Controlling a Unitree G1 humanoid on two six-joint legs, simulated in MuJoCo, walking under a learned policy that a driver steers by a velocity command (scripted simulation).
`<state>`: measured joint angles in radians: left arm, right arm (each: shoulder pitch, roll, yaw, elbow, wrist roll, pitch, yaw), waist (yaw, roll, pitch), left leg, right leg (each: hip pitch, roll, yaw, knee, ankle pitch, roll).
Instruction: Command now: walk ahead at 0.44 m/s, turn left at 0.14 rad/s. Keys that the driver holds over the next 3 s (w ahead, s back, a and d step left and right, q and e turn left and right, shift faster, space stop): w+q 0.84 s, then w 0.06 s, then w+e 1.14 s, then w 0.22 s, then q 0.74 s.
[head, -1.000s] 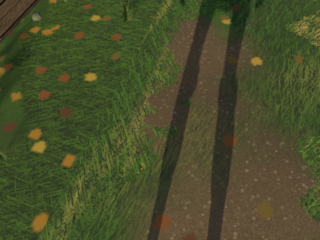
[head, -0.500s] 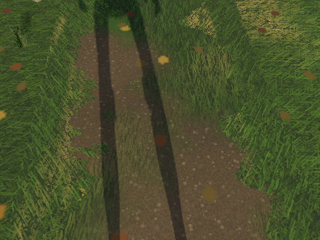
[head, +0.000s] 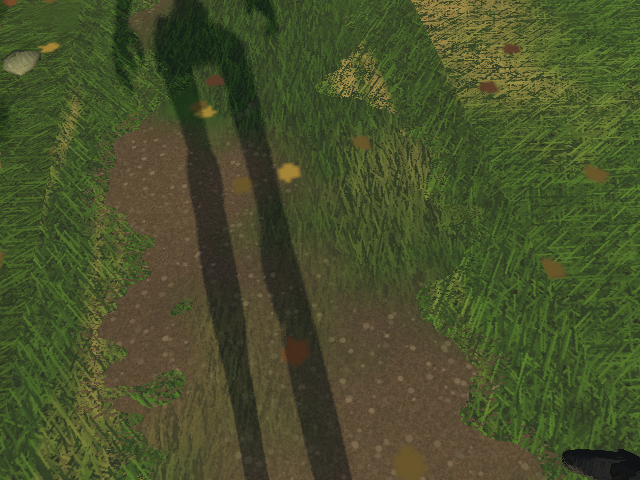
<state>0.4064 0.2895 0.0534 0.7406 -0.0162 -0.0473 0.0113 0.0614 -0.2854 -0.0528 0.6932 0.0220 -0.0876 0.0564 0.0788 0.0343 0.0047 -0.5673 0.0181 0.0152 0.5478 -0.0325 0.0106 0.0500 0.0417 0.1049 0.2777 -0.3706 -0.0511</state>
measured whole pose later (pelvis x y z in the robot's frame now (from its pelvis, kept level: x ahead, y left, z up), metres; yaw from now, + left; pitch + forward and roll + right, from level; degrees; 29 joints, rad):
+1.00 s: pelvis +0.54 +0.12 +0.00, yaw +31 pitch +2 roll -2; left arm 0.37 0.31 0.07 0.85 -0.03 -0.07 -0.01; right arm 0.06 -0.27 -0.03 0.60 0.02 -0.03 0.05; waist 0.11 0.03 0.05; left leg -0.59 0.07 -0.01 0.62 -0.09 0.04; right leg 0.08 -0.01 -0.17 0.25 -0.35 0.03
